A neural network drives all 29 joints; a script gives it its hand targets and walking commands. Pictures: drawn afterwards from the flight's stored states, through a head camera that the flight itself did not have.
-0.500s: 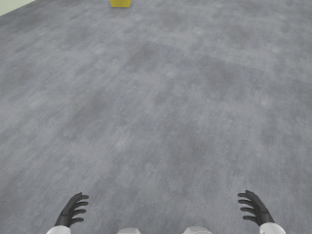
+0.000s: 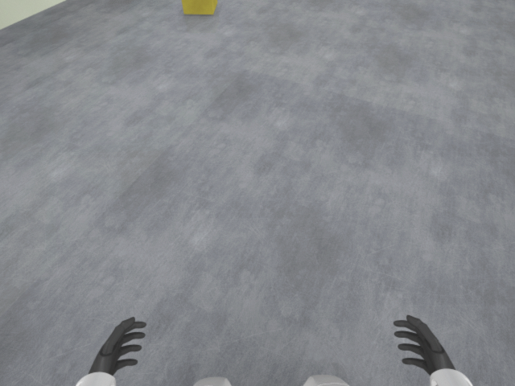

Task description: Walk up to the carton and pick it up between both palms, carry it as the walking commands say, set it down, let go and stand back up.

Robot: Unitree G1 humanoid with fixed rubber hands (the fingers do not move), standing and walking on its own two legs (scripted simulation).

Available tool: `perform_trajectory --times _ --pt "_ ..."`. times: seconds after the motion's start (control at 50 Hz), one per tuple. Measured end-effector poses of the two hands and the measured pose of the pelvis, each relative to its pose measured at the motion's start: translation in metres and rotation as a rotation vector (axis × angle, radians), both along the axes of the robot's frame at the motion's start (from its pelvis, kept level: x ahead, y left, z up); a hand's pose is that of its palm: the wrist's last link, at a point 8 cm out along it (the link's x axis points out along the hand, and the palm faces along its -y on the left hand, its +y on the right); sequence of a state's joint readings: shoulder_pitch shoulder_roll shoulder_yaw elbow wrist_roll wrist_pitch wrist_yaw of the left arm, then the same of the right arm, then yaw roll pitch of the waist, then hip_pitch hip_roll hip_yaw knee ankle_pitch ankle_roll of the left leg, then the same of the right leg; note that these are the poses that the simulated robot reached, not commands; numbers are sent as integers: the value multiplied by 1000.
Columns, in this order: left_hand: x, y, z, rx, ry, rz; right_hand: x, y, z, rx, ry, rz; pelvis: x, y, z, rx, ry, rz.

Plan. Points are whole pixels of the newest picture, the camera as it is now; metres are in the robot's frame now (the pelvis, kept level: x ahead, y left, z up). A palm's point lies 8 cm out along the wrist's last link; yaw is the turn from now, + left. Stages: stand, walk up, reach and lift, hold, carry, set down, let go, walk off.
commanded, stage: stand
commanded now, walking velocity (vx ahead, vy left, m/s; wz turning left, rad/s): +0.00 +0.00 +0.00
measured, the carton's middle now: out of the picture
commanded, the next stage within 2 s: walk up in 0.12 s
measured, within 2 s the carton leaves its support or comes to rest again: neither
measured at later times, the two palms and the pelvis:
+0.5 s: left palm (72, 345) +0.18 +0.31 -0.05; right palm (448, 334) +0.19 -0.27 -0.04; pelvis +0.03 +0.02 +0.01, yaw +1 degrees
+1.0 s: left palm (86, 210) +0.43 +0.36 -0.03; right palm (406, 253) +0.34 -0.27 -0.07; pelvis +0.26 +0.05 +0.01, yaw +0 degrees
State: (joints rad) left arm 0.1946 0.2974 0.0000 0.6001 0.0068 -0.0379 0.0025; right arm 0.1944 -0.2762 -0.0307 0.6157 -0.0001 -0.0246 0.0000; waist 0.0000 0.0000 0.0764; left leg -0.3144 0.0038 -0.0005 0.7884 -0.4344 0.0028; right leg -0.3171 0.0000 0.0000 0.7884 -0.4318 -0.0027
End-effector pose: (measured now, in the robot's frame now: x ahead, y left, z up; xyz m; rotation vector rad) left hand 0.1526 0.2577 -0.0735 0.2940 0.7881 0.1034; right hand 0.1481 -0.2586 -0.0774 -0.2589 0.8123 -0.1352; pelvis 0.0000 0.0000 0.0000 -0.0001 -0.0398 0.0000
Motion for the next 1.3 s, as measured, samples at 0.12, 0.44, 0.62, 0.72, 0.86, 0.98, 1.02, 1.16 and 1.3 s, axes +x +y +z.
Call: perform_trajectory --times 0.12,0.44,0.62,0.72,0.86,0.98,1.02,1.16,1.3 --pt "0 0 0 0 -2 0 -1 0 -1 0 3 -1 0 0 0 0 0 0" --pt "19 24 13 25 -60 -72 20 -12 16 -21 -41 46 15 8 0 -5 23 3" --pt "81 107 36 119 -84 -94 78 -12 57 -148 -124 45 74 54 6 -14 67 7" --pt "133 115 53 116 -106 -121 74 -5 52 -146 -8 9 114 66 20 -2 93 -7" --pt "206 113 61 117 -71 -151 98 -5 34 -118 154 -8 181 66 26 19 100 -6" --pt "272 104 45 146 -50 -141 179 -13 6 -93 165 17 251 54 8 27 105 1" --pt "279 105 38 153 -24 -123 212 -9 5 -89 144 49 267 52 6 24 87 6" --pt "313 123 36 142 60 -85 311 9 31 -93 59 91 326 64 20 5 60 11" --pt "397 155 23 114 -16 -82 366 29 31 -135 46 40 399 97 5 -28 45 6"
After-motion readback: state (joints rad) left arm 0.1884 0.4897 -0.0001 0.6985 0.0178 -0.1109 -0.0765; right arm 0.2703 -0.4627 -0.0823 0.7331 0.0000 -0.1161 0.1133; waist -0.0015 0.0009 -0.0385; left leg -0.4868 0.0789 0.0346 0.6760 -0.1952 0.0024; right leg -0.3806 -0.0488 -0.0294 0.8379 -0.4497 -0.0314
